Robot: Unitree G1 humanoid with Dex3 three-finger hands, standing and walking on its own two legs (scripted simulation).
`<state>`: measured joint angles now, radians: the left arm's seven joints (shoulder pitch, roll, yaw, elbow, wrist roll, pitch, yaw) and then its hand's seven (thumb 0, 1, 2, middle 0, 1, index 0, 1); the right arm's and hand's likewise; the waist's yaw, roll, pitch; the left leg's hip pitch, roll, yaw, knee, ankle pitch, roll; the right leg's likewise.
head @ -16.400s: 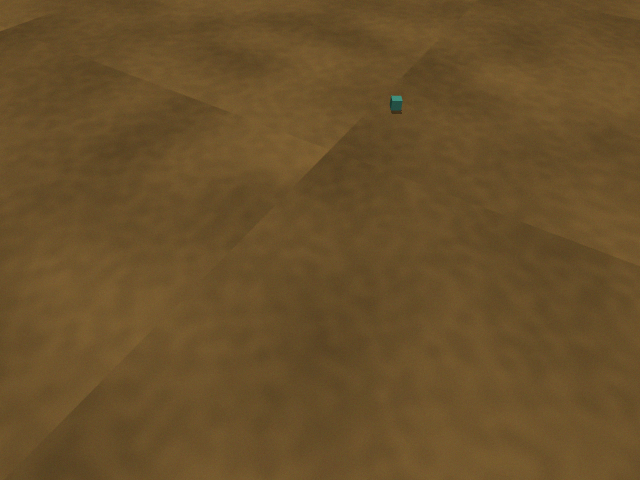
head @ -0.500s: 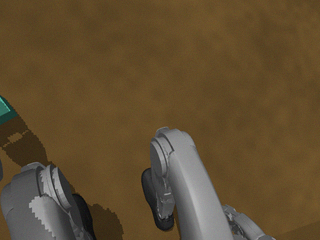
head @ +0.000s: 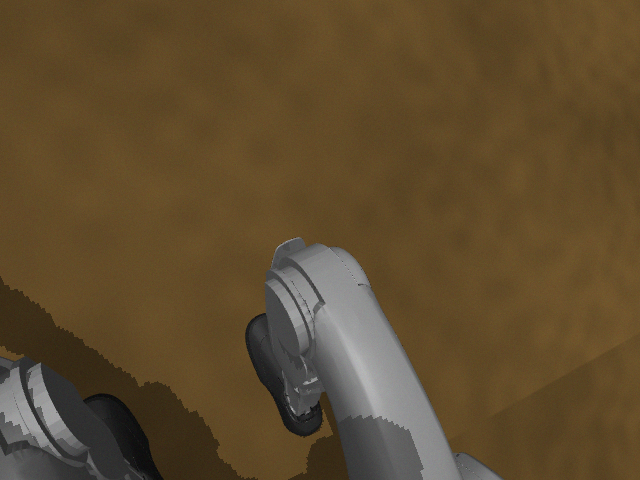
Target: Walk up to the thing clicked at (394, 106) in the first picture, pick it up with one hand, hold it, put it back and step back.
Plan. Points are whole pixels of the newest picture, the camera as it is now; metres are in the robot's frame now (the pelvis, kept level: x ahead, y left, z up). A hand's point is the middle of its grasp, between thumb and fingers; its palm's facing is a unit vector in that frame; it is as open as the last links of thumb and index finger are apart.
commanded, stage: rest palm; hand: left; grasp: from above
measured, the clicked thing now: out of the picture +0.46 +0.34 -0.28
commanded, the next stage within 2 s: close in 0.68 s
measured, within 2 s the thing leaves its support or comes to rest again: neither
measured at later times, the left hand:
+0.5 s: hand out of the picture +0.45 +0.33 -0.24, palm faces -0.33 -0.27 -0.90, open 13.2 cm
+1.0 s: hand out of the picture +0.44 +0.34 -0.24, palm faces -0.33 -0.29 -0.90, open 13.1 cm
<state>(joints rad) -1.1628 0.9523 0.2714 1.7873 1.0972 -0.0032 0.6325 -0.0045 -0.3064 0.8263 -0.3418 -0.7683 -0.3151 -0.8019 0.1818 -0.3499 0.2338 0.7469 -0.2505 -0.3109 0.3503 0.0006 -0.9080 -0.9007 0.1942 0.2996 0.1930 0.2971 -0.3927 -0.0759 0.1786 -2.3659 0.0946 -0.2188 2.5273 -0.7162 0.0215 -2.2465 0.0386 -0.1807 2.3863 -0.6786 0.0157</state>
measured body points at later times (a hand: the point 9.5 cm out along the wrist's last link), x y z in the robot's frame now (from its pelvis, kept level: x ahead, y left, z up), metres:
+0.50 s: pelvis -0.01 +0.00 +0.00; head +0.28 +0.12 +0.33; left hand +0.47 +0.34 -0.19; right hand +0.01 -0.24 -0.05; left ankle +0.06 +0.13 -0.27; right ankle +0.11 -0.11 -0.27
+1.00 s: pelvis -0.01 +0.00 +0.01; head +0.28 +0.11 +0.33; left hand +0.46 +0.35 -0.19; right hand +0.00 -0.23 -0.04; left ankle +0.06 +0.13 -0.27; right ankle +0.11 -0.11 -0.27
